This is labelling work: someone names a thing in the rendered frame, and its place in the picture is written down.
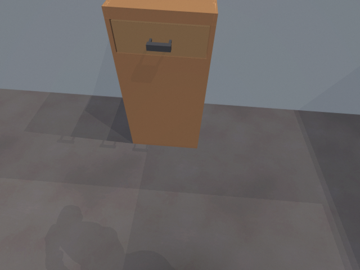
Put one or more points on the handle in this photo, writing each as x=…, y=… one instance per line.
x=159, y=47

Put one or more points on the drawer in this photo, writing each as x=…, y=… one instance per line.
x=187, y=39

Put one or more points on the cabinet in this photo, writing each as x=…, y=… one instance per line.
x=163, y=95

